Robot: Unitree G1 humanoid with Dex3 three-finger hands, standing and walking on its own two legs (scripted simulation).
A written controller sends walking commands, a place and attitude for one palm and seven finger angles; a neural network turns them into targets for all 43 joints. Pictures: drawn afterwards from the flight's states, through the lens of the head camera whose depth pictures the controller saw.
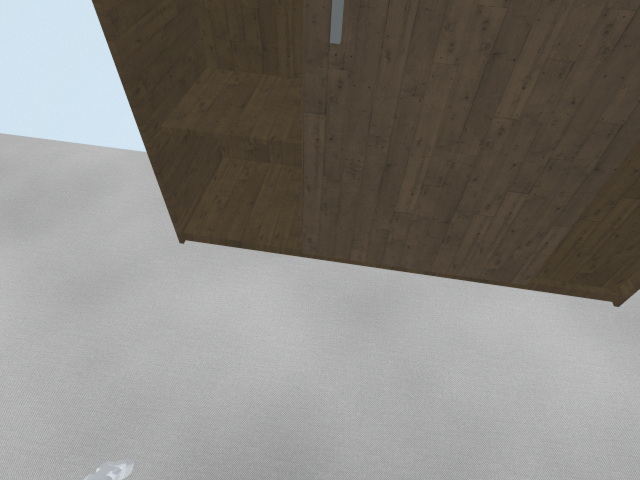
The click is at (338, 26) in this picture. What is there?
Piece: wardrobe's sliding door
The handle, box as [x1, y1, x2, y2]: [330, 0, 343, 43]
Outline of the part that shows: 332,0 330,42 339,43 341,34 343,0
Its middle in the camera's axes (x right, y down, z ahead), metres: +0.04 -0.54 +0.79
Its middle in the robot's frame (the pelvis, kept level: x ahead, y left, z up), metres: +0.98 +0.02 +0.24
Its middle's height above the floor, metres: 1.01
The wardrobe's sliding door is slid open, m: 0.50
